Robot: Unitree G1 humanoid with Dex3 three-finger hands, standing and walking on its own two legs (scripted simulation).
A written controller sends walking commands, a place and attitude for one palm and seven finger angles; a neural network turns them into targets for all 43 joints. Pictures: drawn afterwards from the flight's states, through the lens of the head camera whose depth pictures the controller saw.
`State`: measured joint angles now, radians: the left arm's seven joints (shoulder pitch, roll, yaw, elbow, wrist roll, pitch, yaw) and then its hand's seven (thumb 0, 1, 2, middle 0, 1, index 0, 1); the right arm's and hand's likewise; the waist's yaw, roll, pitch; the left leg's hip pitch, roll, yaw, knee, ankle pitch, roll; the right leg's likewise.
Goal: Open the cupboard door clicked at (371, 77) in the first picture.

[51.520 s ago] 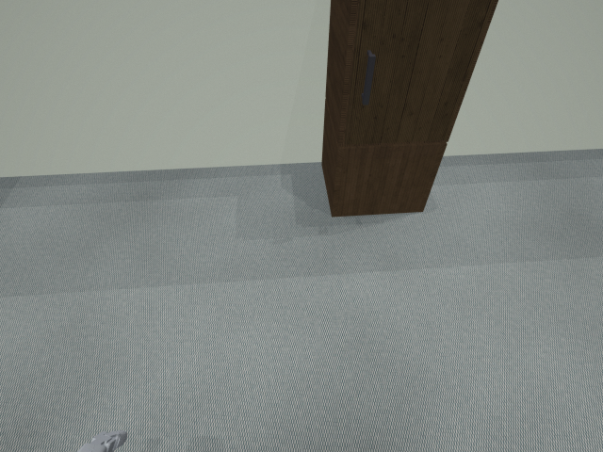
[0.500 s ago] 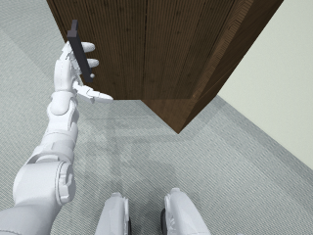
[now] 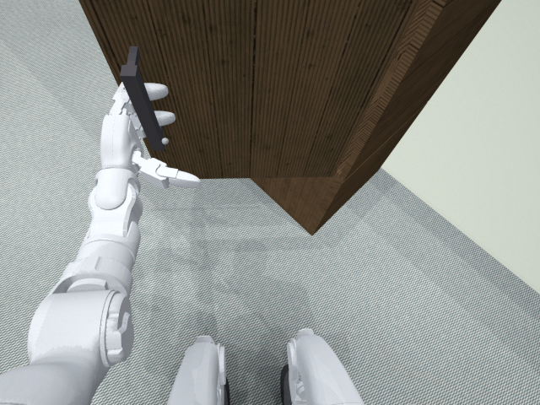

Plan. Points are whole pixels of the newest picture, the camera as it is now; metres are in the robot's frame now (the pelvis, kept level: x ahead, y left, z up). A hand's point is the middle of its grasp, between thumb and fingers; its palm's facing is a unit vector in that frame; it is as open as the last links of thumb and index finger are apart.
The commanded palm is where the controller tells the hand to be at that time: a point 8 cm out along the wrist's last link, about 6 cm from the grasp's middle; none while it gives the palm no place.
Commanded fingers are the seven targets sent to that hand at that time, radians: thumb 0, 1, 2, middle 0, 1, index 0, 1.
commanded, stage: close the thumb around the handle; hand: left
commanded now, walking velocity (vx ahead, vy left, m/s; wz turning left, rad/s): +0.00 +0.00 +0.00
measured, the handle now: (147, 104) +0.54 +0.16 +0.05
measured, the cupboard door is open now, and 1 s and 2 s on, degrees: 48 50 89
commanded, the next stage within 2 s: pull the door open along its arc in 0.72 s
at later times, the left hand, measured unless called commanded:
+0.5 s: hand (163, 141) +0.49 +0.13 +0.04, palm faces +0.00 -1.00 -0.02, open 8.1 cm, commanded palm +0.46 +0.17 +0.04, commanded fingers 0.00 0.90 0.90 -0.40 -1.35 -0.40 -1.35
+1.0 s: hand (163, 145) +0.48 +0.13 +0.04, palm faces -0.02 -1.00 -0.02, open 5.6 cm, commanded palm +0.44 +0.18 +0.04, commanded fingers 0.00 0.90 0.90 -0.40 -1.35 -0.40 -1.35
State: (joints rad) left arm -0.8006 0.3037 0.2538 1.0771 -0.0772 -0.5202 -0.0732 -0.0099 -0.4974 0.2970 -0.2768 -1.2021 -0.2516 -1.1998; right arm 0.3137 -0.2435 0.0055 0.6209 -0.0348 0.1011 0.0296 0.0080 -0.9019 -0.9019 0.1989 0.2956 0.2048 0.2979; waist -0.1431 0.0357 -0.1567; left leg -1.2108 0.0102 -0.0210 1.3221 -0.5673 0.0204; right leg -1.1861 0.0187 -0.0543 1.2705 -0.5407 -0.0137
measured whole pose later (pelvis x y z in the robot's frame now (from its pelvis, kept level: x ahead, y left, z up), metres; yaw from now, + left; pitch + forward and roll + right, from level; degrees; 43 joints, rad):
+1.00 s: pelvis +0.00 +0.00 +0.00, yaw -1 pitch +26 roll -3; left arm -0.76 0.30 0.27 1.04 -0.08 -0.52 -0.09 0.01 0.77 0.80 -0.37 -1.35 -0.35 -1.35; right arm 0.32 -0.24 0.01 0.61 -0.03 0.11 0.03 0.01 -0.90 -0.90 0.20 0.30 0.20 0.30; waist -0.15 0.04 -0.16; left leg -1.20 0.01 -0.01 1.32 -0.56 0.03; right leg -1.18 0.02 -0.04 1.26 -0.53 -0.01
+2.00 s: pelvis +0.02 -0.06 +0.02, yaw +4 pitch +19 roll +2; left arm 0.26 -0.07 -0.28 0.17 0.12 -0.43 0.50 0.03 0.69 0.74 -0.30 -1.31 -0.39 -1.35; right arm 0.19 -0.19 -0.01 0.56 -0.08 -0.07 0.03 0.02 -0.90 -0.90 0.20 0.30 0.20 0.30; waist -0.03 0.02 -0.21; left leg -0.98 0.00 -0.06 1.19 -0.55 -0.06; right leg -0.98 0.01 -0.09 1.23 -0.58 -0.10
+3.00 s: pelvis +0.00 -0.03 +0.01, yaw +3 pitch +18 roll +0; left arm 0.14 -0.06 -0.31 0.20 0.13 -0.35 0.48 -0.01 -0.49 0.30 -0.28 -0.47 -0.27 -0.55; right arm 0.17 -0.17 0.02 0.54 -0.07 -0.08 0.04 0.02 -0.90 -0.90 0.20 0.30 0.20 0.30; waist -0.02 0.02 -0.20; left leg -1.03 -0.02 -0.06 1.27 -0.55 -0.02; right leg -1.02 -0.01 -0.09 1.26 -0.57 -0.05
